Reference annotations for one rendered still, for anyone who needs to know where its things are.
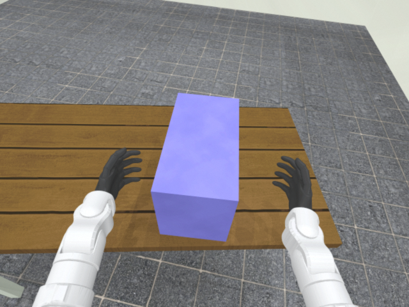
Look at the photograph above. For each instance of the robot right forearm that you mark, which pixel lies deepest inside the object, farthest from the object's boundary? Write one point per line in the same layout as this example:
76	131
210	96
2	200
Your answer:
313	264

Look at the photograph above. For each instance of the carton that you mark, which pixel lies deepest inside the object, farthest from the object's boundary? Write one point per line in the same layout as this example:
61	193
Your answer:
195	191

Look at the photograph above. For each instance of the table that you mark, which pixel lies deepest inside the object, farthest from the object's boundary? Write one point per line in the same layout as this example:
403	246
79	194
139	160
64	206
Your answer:
51	157

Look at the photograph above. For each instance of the robot left forearm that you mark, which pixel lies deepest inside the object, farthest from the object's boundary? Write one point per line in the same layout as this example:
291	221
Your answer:
71	279

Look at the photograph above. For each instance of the right robot hand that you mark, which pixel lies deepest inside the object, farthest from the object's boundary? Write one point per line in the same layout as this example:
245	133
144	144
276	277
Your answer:
299	192

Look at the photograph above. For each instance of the left robot hand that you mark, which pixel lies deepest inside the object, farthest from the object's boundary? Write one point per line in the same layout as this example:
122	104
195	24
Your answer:
111	179

